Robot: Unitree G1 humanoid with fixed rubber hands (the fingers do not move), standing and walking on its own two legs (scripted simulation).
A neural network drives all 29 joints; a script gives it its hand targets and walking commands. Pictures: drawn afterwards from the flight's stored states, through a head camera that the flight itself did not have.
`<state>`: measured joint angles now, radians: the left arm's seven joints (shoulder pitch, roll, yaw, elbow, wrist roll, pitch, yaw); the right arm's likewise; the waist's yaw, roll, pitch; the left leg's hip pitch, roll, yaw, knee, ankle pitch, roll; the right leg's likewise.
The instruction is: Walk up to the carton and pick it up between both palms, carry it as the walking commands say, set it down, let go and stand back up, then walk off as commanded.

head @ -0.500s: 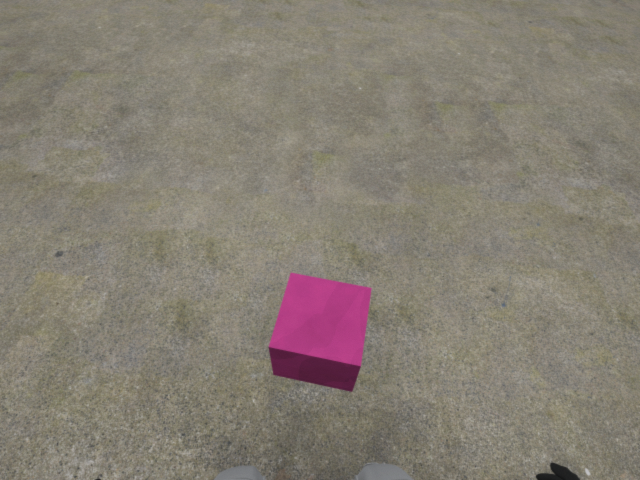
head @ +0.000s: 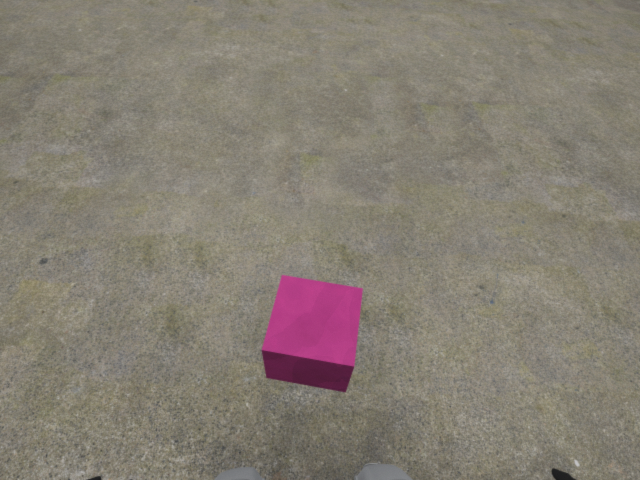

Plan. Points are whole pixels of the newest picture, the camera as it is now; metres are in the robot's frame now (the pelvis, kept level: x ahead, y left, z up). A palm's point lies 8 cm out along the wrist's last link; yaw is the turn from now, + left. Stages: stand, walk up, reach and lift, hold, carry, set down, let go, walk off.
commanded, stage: walk up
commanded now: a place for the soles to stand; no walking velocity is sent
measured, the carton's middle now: (313, 333) +0.58 +0.00 -0.63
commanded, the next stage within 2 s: none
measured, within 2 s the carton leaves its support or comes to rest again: neither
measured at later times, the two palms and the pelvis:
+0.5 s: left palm out of the picture +0.10 +0.42 -0.10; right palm out of the picture +0.06 -0.23 -0.08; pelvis +0.02 +0.11 +0.00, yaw -6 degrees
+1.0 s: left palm out of the picture +0.21 +0.44 -0.10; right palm out of the picture +0.14 -0.21 -0.09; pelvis +0.11 +0.12 +0.00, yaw -4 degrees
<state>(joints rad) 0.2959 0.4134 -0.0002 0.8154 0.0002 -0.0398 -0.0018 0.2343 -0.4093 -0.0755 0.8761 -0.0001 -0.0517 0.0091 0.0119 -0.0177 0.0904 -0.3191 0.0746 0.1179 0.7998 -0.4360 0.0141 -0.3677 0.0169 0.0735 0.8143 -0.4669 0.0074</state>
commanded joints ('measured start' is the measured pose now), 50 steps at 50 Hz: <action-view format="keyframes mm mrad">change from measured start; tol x64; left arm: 1 67 202 87 1 18 -41 11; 50 94 255 69 0 -9 -7 43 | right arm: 1 -103 -235 -49 -92 -10 -29 -12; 50 -7 -169 -40 -174 16 4 -48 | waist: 1 22 95 -108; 50 61 -107 -151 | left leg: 1 41 168 -101 -156 464 90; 12 -382 7 -209 249 -165 33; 21 200 362 -630 -646 -401 105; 26 245 132 -175 -445 687 -136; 47 91 110 -92 19 1100 -141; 50 -174 -51 -256 578 -239 -104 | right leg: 1 109 -36 -19 -215 372 -69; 10 131 -342 735 -469 -304 -299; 20 -614 29 20 429 -52 -40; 50 212 -384 533 -359 693 -508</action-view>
